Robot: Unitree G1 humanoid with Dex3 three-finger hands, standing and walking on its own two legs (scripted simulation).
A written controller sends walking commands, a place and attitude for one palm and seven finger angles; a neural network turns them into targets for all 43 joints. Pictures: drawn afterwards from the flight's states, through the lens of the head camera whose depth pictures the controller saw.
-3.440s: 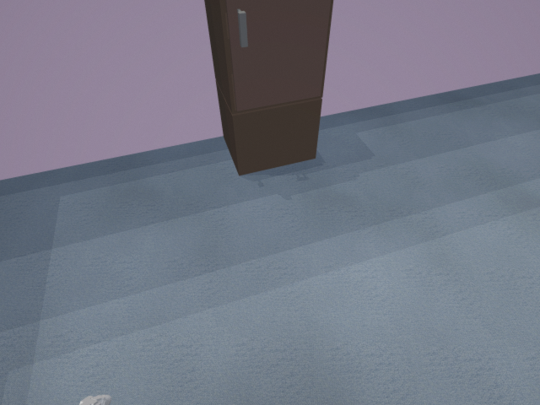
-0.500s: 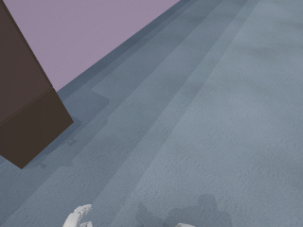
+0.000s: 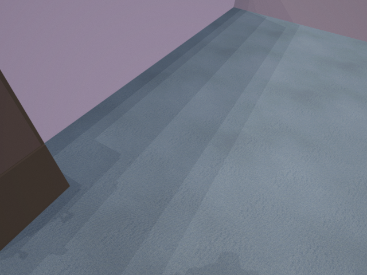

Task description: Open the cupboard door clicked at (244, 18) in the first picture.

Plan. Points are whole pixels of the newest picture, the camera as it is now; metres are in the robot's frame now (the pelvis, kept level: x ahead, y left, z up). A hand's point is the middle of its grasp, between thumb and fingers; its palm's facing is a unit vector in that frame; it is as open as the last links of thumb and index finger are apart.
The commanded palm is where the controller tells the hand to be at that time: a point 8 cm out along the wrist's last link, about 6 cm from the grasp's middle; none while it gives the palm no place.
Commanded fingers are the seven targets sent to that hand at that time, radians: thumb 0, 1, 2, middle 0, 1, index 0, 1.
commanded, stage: turn to face it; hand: left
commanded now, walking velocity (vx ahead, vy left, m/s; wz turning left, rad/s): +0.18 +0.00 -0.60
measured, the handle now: out of the picture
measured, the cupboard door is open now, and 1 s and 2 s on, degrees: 0 0 0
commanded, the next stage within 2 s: none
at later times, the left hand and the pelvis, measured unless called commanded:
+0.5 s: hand (139, 243) +0.23 +0.13 -0.16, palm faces +0.08 -0.98 -0.18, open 7.3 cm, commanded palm none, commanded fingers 0.00 0.90 0.90 -0.20 -0.30 -0.20 -0.30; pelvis +0.11 -0.04 -0.01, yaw +5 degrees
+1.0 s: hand out of the picture +0.14 +0.22 -0.16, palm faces +0.38 -0.87 -0.30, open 7.4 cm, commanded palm none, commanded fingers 0.00 0.90 0.90 -0.20 -0.30 -0.20 -0.30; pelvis +0.14 -0.03 +0.00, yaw +21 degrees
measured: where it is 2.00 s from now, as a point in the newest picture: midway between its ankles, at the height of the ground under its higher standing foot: outside the picture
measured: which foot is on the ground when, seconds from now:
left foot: down 0.00-0.30, up 0.32-0.62, down 0.64-1.00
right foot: up 0.00-0.26, down 0.28-0.64, up 0.66-1.00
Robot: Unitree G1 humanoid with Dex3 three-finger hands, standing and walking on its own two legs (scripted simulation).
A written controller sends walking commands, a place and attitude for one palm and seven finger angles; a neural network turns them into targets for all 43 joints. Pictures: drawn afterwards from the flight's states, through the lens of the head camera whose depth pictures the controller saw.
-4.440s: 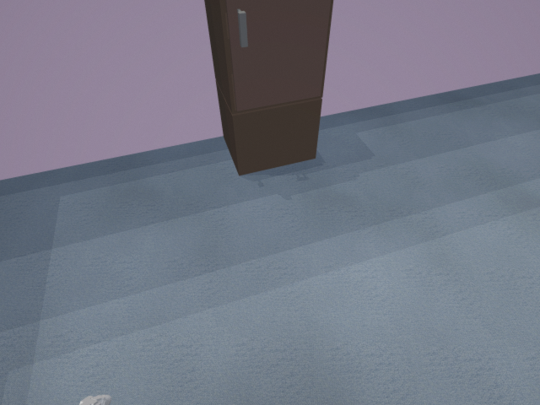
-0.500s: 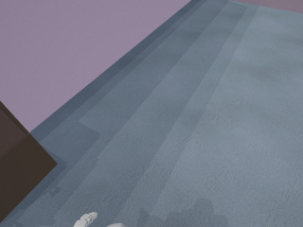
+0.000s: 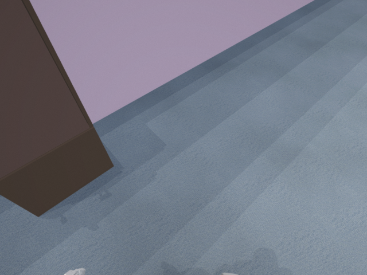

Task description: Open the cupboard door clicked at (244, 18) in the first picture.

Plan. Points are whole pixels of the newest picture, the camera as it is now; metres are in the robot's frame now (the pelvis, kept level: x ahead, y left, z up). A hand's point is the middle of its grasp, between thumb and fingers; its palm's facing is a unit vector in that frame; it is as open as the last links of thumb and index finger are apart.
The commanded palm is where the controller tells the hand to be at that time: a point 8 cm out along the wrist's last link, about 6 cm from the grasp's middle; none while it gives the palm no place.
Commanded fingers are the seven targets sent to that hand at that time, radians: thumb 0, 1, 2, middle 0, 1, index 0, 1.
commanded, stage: turn to face it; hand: left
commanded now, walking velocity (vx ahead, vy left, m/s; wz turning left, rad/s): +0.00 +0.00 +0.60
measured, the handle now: out of the picture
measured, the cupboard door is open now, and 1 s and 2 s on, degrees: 0 0 0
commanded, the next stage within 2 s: take the last steps up to it in 1.08 s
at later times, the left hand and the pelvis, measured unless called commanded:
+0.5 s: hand out of the picture -0.06 +0.20 -0.18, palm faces +0.38 -0.89 -0.24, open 7.4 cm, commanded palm none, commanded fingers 0.00 0.90 0.90 -0.20 -0.30 -0.20 -0.30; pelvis -0.02 -0.01 -0.01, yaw +20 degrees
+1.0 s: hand out of the picture +0.00 +0.24 -0.15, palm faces +0.52 -0.81 -0.28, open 7.4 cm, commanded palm none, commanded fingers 0.00 0.90 0.90 -0.20 -0.30 -0.20 -0.30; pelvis -0.01 -0.01 +0.00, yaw +33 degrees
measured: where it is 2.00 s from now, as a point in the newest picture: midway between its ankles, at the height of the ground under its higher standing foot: outside the picture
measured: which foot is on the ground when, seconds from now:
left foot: down 0.00-0.06, up 0.08-0.50, down 0.52-1.00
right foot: up 0.00-0.04, down 0.06-0.52, up 0.54-1.00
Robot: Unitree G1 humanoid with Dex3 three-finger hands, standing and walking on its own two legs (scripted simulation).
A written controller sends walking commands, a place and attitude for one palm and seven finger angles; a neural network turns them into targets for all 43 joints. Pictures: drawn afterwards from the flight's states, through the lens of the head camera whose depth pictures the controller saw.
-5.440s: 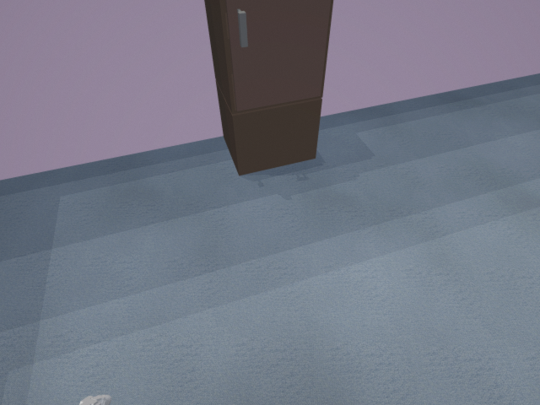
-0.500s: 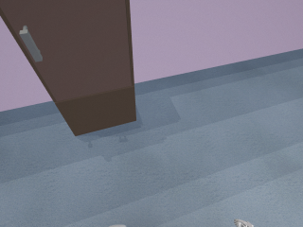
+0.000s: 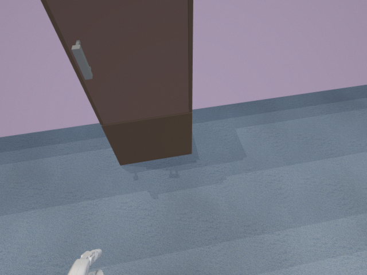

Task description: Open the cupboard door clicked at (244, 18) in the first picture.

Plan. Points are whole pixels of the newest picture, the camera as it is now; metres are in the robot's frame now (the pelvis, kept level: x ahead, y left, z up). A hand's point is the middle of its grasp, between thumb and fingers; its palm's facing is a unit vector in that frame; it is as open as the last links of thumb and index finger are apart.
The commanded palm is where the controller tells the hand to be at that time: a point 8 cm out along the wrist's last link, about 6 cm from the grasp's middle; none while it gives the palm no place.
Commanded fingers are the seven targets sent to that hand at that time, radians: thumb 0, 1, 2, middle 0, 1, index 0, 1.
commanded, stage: turn to face it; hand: left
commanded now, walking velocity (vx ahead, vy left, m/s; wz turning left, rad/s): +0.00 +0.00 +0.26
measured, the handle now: (83, 59) +0.79 +0.38 +0.03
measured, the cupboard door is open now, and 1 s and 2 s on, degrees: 0 0 0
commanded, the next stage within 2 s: take the last steps up to it in 0.08 s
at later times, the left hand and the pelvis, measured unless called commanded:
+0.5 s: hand out of the picture -0.09 +0.21 -0.18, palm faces +0.25 -0.94 -0.21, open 7.4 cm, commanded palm none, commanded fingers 0.00 0.90 0.90 -0.20 -0.30 -0.20 -0.30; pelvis +0.01 +0.03 +0.00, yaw +9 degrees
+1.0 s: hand (107, 227) +0.26 +0.23 -0.17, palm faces +0.09 -0.97 -0.20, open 7.4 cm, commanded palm none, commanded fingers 0.00 0.90 0.90 -0.20 -0.30 -0.20 -0.30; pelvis +0.17 +0.04 -0.02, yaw +7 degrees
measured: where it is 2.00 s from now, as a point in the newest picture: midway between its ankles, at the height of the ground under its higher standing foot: (184, 267)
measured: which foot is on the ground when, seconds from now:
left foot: down 0.00-0.02, up 0.04-0.46, down 0.48-1.00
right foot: up 0.00-0.00, down 0.02-0.48, up 0.50-0.96, down 0.98-1.00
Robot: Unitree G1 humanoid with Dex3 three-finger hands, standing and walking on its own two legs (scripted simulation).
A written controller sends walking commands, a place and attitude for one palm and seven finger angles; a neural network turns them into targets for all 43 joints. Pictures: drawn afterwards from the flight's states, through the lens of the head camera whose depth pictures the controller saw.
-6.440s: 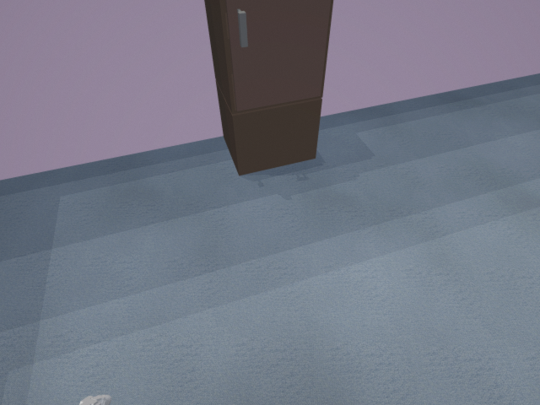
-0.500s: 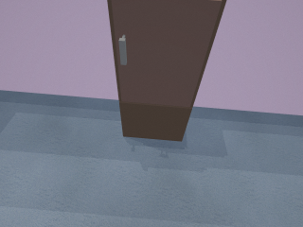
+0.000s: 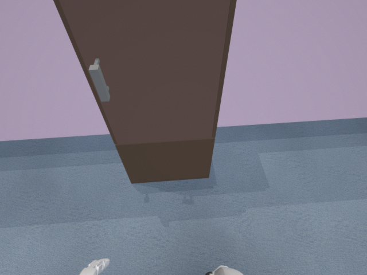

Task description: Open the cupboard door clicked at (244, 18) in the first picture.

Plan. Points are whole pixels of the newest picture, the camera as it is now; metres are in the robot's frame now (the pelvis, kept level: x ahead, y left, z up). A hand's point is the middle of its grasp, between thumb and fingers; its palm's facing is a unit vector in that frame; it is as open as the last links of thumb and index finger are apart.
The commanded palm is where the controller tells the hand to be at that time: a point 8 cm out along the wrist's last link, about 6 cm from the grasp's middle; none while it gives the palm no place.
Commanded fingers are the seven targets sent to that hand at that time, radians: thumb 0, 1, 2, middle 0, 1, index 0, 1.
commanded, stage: take the last steps up to it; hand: left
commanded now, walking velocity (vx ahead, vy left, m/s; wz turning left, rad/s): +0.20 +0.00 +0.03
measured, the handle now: (101, 79) +0.66 +0.27 +0.04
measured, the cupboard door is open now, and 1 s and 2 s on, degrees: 0 0 0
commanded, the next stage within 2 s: come to a stop and stand still in 0.16 s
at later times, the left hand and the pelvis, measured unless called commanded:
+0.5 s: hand out of the picture +0.11 +0.17 -0.17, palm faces +0.09 -0.98 -0.16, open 7.4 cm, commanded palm none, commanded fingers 0.00 0.90 0.90 -0.20 -0.30 -0.20 -0.30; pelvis +0.13 +0.01 +0.02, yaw -1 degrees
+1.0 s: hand out of the picture +0.12 +0.13 -0.13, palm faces +0.02 -0.97 -0.24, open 7.4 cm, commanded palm none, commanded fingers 0.00 0.90 0.90 -0.20 -0.30 -0.20 -0.30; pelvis +0.10 -0.05 +0.03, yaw -2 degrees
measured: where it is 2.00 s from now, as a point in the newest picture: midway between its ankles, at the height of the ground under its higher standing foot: outside the picture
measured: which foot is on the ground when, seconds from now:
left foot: down 0.00-0.00, up 0.02-0.38, down 0.40-0.80, up 0.82-1.00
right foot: down 0.00-0.48, up 0.50-0.76, down 0.78-1.00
